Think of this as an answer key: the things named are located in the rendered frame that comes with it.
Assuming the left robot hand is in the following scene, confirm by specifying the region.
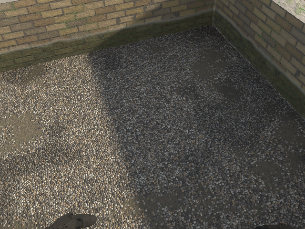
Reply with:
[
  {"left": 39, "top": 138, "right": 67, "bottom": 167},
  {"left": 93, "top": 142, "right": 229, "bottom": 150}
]
[{"left": 45, "top": 212, "right": 97, "bottom": 229}]

